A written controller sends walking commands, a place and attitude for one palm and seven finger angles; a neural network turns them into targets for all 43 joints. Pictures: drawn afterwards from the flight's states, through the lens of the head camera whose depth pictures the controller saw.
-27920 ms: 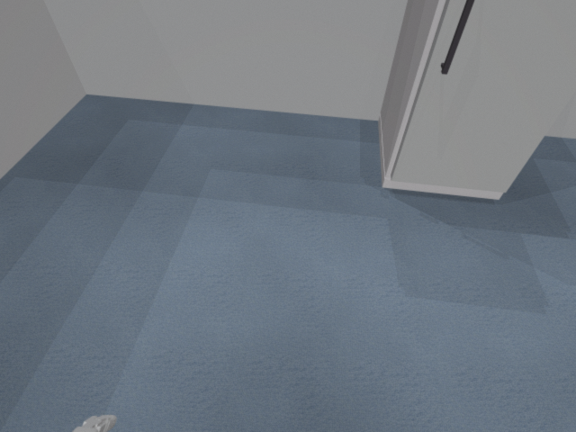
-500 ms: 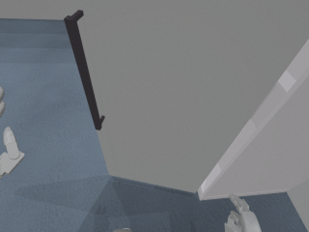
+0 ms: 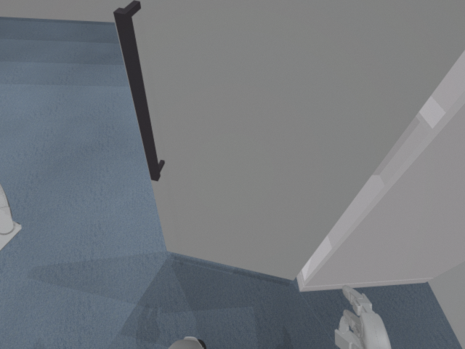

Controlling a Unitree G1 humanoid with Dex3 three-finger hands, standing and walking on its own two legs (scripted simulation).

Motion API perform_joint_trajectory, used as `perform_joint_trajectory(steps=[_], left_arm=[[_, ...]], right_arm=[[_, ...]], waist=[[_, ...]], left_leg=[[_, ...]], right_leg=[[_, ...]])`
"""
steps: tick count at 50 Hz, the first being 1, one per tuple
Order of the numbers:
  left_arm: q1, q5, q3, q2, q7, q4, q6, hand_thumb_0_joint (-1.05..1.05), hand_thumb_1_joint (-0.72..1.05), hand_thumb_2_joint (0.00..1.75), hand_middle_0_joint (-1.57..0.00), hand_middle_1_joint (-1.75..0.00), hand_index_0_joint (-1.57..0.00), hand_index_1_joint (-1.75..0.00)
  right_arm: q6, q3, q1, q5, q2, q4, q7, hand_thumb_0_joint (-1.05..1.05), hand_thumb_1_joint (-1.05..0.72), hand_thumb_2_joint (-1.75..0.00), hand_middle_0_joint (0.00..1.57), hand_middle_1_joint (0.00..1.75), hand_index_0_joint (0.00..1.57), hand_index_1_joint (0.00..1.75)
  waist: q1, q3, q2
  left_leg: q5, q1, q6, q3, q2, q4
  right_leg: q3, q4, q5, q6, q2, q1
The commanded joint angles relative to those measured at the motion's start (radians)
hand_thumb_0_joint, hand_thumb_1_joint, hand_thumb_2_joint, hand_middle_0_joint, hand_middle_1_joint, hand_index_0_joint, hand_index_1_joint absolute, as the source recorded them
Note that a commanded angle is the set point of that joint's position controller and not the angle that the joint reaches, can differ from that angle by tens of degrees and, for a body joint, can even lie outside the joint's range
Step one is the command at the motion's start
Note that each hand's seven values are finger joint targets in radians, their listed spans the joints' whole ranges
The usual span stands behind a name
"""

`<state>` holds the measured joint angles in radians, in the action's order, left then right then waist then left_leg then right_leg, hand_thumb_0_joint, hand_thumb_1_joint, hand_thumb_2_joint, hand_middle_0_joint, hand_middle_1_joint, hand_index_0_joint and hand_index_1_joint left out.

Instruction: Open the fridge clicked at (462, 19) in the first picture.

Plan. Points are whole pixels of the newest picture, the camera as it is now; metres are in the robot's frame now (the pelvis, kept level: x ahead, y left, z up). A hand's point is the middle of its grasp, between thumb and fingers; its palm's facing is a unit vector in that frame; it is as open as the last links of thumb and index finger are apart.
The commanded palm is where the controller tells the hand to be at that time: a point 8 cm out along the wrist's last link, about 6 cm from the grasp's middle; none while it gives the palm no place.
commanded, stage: step back with the hand held close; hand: left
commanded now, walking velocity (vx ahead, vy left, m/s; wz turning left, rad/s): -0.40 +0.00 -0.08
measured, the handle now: (147, 110) +0.52 +0.22 +0.10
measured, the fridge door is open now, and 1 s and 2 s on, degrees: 73 73 73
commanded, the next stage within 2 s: stop stepping back and stand still in 0.46 s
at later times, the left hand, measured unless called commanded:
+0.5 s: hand out of the picture +0.15 +0.30 +0.17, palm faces +0.36 -0.85 -0.38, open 7.4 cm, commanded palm +0.09 +0.33 +0.19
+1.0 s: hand out of the picture +0.08 +0.36 +0.16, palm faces +0.42 -0.88 -0.24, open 7.4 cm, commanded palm +0.01 +0.38 +0.19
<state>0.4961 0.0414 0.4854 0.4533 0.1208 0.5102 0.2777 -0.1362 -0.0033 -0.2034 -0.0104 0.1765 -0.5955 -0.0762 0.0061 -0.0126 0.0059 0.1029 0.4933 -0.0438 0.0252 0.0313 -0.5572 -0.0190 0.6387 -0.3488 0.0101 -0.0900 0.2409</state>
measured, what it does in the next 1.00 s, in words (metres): walks backwards: right foot, then left foot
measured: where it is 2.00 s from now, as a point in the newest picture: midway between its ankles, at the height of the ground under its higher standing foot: outside the picture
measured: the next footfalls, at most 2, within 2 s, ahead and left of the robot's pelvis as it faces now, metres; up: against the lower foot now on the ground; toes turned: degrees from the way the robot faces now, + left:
right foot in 0.04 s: -0.05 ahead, -0.13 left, +0.00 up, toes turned +1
left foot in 0.42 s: +0.08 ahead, +0.09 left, +0.00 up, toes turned -4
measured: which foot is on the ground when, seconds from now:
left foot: down 0.00-0.32, up 0.34-0.40, down 0.42-0.76, up 0.78-0.88, down 0.90-1.00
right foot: up 0.00-0.02, down 0.04-0.44, up 0.46-0.74, down 0.76-0.92, up 0.94-1.00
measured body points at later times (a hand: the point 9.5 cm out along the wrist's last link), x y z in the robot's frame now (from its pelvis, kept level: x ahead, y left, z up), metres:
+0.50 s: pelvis -0.07 +0.04 +0.00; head -0.06 +0.09 +0.45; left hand +0.13 +0.34 +0.19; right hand +0.07 -0.22 -0.06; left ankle +0.05 +0.09 -0.73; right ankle -0.10 -0.12 -0.71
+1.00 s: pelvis -0.16 +0.10 +0.00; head -0.19 +0.14 +0.44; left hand +0.05 +0.40 +0.18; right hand -0.04 -0.15 -0.07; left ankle -0.06 +0.15 -0.73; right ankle -0.21 -0.01 -0.70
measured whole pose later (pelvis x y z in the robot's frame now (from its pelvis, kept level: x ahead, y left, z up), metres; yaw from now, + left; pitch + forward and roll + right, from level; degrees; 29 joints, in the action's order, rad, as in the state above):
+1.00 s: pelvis -0.16 +0.10 +0.00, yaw -6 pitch -4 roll -2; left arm 0.39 0.07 0.41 0.37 0.16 0.40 0.12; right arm -0.11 0.02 -0.26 -0.01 0.18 -0.70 -0.08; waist -0.01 0.03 -0.06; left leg 0.20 0.35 -0.05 -0.03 -0.04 -0.60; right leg -0.02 0.83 -0.50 -0.03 -0.06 0.24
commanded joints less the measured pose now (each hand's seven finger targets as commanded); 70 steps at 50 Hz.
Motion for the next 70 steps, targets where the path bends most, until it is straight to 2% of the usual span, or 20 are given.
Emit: perform_joint_trajectory(steps=[1,5,12,15,18,22,24,26,33,36,38,40,44,46,47,55,58,60,68,70], left_arm=[[-0.012,0.024,0.063,0.142,0.011,0.255,0.081,0.0,0.9,0.9,-0.2,-0.3,-0.2,-0.3],[-0.118,0.016,0.049,0.188,0.028,0.218,0.056,0.0,0.9,0.9,-0.2,-0.3,-0.2,-0.3],[0.008,0.048,0.105,0.202,0.007,0.174,0.038,0.0,0.9,0.9,-0.2,-0.3,-0.2,-0.3],[0.04,0.048,0.102,0.218,0.015,0.183,0.043,0.0,0.9,0.9,-0.2,-0.3,-0.2,-0.3],[-0.002,0.023,0.056,0.191,0.032,0.178,0.033,0.0,0.9,0.9,-0.2,-0.3,-0.2,-0.3],[-0.138,0.021,0.049,0.197,0.017,0.212,0.058,0.0,0.9,0.9,-0.2,-0.3,-0.2,-0.3],[-0.077,0.018,0.058,0.176,0.007,0.212,0.067,0.0,0.9,0.9,-0.2,-0.3,-0.2,-0.3],[-0.043,0.014,0.053,0.151,0.012,0.249,0.051,0.0,0.9,0.9,-0.2,-0.3,-0.2,-0.3],[0.073,0.037,0.039,0.159,0.032,0.287,-0.029,0.0,0.9,0.9,-0.2,-0.3,-0.2,-0.3],[0.056,0.039,0.07,0.208,0.03,0.283,-0.059,0.0,0.9,0.9,-0.2,-0.3,-0.2,-0.3],[-0.039,0.057,0.11,0.244,0.042,0.266,-0.071,0.0,0.9,0.9,-0.2,-0.3,-0.2,-0.3],[-0.091,0.056,0.011,0.116,0.03,0.131,-0.103,0.0,0.9,0.9,-0.2,-0.3,-0.2,-0.3],[-0.307,0.013,-0.04,0.123,0.031,0.092,-0.095,0.0,0.9,0.9,-0.2,-0.3,-0.2,-0.3],[-0.283,0.009,-0.017,0.144,0.043,0.174,-0.056,0.0,0.9,0.9,-0.2,-0.3,-0.2,-0.3],[-0.244,0.013,0.01,0.18,0.039,0.201,-0.049,0.0,0.9,0.9,-0.2,-0.3,-0.2,-0.3],[0.073,-0.002,0.054,0.154,0.04,0.21,-0.058,0.0,0.9,0.9,-0.2,-0.3,-0.2,-0.3],[0.011,0.001,0.088,0.183,0.038,0.137,-0.066,0.0,0.9,0.9,-0.2,-0.3,-0.2,-0.3],[-0.088,0.013,0.078,0.154,0.053,0.098,-0.041,0.0,0.9,0.9,-0.2,-0.3,-0.2,-0.3],[-0.22,-0.023,-0.019,0.132,0.061,0.185,-0.011,0.0,0.9,0.9,-0.2,-0.3,-0.2,-0.3],[-0.195,-0.013,0.026,0.162,0.061,0.275,0.003,0.0,0.9,0.9,-0.2,-0.3,-0.2,-0.3]], right_arm=[[-0.059,-0.052,0.059,-0.007,0.152,0.1,-0.003,0.0,-0.9,-0.9,0.2,0.3,0.2,0.3],[-0.027,-0.055,0.071,0.016,0.137,0.1,-0.025,0.0,-0.9,-0.9,0.2,0.3,0.2,0.3],[0.021,-0.044,0.14,0.008,0.144,0.168,-0.022,0.0,-0.9,-0.9,0.2,0.3,0.2,0.3],[0.026,-0.045,0.095,0.007,0.123,0.159,-0.014,0.0,-0.9,-0.9,0.2,0.3,0.2,0.3],[0.02,-0.034,0.068,0.002,0.124,0.126,-0.007,0.0,-0.9,-0.9,0.2,0.3,0.2,0.3],[-0.011,-0.044,0.086,0.023,0.182,0.14,-0.027,0.0,-0.9,-0.9,0.2,0.3,0.2,0.3],[-0.047,-0.056,0.108,-0.017,0.198,0.145,-0.021,0.0,-0.9,-0.9,0.2,0.3,0.2,0.3],[-0.047,-0.062,0.072,-0.017,0.164,0.125,-0.007,0.0,-0.9,-0.9,0.2,0.3,0.2,0.3],[-0.049,-0.041,0.032,-0.025,0.138,0.108,0.009,0.0,-0.9,-0.9,0.2,0.3,0.2,0.3],[-0.012,-0.038,-0.003,-0.021,0.138,0.091,-0.002,0.0,-0.9,-0.9,0.2,0.3,0.2,0.3],[0.0,-0.024,0.041,-0.025,0.129,0.08,-0.005,0.0,-0.9,-0.9,0.2,0.3,0.2,0.3],[-0.012,-0.055,0.013,0.012,0.145,0.065,-0.009,0.0,-0.9,-0.9,0.2,0.3,0.2,0.3],[0.0,-0.02,0.1,0.02,0.168,0.07,-0.022,0.0,-0.9,-0.9,0.2,0.3,0.2,0.3],[-0.042,-0.01,0.078,0.014,0.163,0.095,-0.02,0.0,-0.9,-0.9,0.2,0.3,0.2,0.3],[-0.054,-0.002,0.079,-0.002,0.146,0.096,-0.018,0.0,-0.9,-0.9,0.2,0.3,0.2,0.3],[-0.046,-0.031,0.043,-0.023,0.142,0.111,0.008,0.0,-0.9,-0.9,0.2,0.3,0.2,0.3],[-0.002,-0.058,0.015,-0.012,0.142,0.093,-0.001,0.0,-0.9,-0.9,0.2,0.3,0.2,0.3],[-0.014,-0.05,0.004,-0.005,0.14,0.072,0.005,0.0,-0.9,-0.9,0.2,0.3,0.2,0.3],[-0.057,-0.034,0.06,-0.008,0.142,0.073,-0.027,0.0,-0.9,-0.9,0.2,0.3,0.2,0.3],[-0.071,-0.046,0.044,-0.005,0.177,0.09,-0.031,0.0,-0.9,-0.9,0.2,0.3,0.2,0.3]], waist=[[0.012,0.177,0.153],[-0.006,0.286,-0.135],[0.005,0.114,0.118],[-0.007,0.063,-0.043],[-0.02,0.014,-0.15],[0.01,0.108,0.183],[0.027,0.199,0.343],[0.029,0.186,0.166],[0.016,0.214,0.268],[-0.005,0.196,0.059],[-0.01,0.155,-0.108],[-0.03,0.027,-0.282],[-0.051,-0.138,0.124],[-0.024,-0.056,0.386],[-0.02,-0.033,0.337],[0.01,0.086,0.212],[-0.009,0.083,-0.202],[-0.025,0.058,-0.155],[-0.016,-0.034,-0.022],[-0.017,-0.009,0.241]], left_leg=[[0.012,-0.262,-0.03,0.164,0.181,0.175],[-0.281,-0.441,0.031,-0.062,0.056,-0.008],[0.252,-0.207,0.001,0.059,0.11,0.217],[0.284,-0.303,0.074,0.002,0.002,-0.059],[0.2,-0.296,0.067,-0.014,-0.033,-0.238],[-0.254,-0.259,-0.021,0.183,0.174,0.302],[0.306,-0.084,-0.059,0.384,0.31,0.481],[0.385,-0.122,-0.074,0.299,0.263,0.466],[0.405,-0.314,0.151,0.122,0.103,0.523],[0.203,-0.437,0.129,-0.073,-0.032,0.128],[0.183,-0.419,0.081,-0.026,-0.025,-0.3],[0.247,-0.303,0.076,0.083,-0.013,-0.407],[0.315,-0.239,0.027,0.054,0.035,0.081],[0.7,-0.274,-0.056,0.511,0.237,0.442],[0.849,-0.172,0.018,0.618,0.264,0.556],[0.538,0.016,0.084,0.109,0.093,0.401],[0.333,0.045,0.059,-0.068,-0.048,-0.327],[0.319,0.146,0.055,0.006,0.0,-0.525],[0.258,-0.284,0.022,-0.144,-0.006,-0.002],[0.316,-0.377,-0.047,0.133,0.145,0.219]], right_leg=[[-0.048,-0.308,0.106,-0.015,0.086,-0.015],[-0.095,-0.242,0.84,0.059,0.195,0.018],[-0.057,-0.246,0.042,0.016,0.08,0.078],[-0.213,-0.455,-0.296,-0.118,0.235,0.338],[-0.186,-0.419,0.102,-0.146,0.317,0.36],[-0.021,-0.005,0.096,-0.001,-0.001,0.029],[-0.071,0.291,-0.159,-0.006,-0.028,-0.099],[-0.037,0.265,-0.132,-0.02,-0.014,-0.05],[0.124,-0.219,-0.177,-0.059,-0.076,-0.14],[0.01,-0.476,-0.01,-0.108,0.094,-0.032],[-0.125,-0.508,-0.048,-0.223,0.352,0.217],[-0.158,-0.46,-0.256,-0.239,0.36,0.295],[-0.004,-0.156,-0.245,-0.108,0.202,0.253],[0.041,0.164,-0.24,-0.032,0.012,0.259],[0.002,0.286,-0.22,-0.044,0.003,0.185],[0.131,-0.216,-0.115,-0.07,-0.013,-0.328],[-0.333,-0.462,-0.281,-0.231,0.358,-0.122],[-0.381,-0.467,-0.284,-0.288,0.446,-0.068],[-0.101,-0.313,-0.331,-0.152,0.273,0.198],[0.003,0.013,-0.202,-0.066,0.135,0.266]])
